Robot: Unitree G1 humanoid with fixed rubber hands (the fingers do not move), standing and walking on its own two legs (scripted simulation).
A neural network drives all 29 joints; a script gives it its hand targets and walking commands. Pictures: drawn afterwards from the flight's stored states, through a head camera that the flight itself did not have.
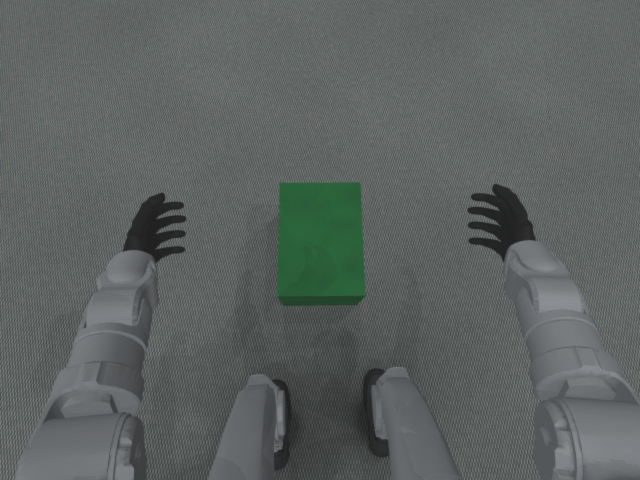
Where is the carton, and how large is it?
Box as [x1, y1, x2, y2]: [277, 182, 364, 305]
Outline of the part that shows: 359,182 280,183 277,296 283,305 357,304 364,296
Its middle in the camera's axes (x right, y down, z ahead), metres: +0.00 +0.03 +1.03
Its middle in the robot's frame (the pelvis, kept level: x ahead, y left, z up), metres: +0.53 +0.00 -0.60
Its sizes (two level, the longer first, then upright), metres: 0.286 0.204 0.183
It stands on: the floor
